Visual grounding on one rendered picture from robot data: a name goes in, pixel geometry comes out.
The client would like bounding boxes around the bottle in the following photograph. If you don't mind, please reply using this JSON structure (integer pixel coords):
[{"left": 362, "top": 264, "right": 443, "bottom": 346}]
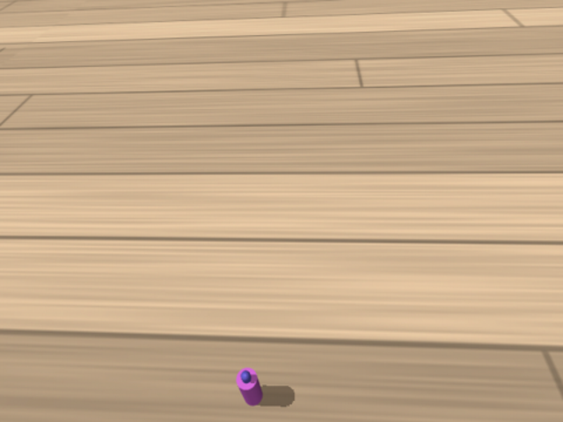
[{"left": 237, "top": 367, "right": 263, "bottom": 406}]

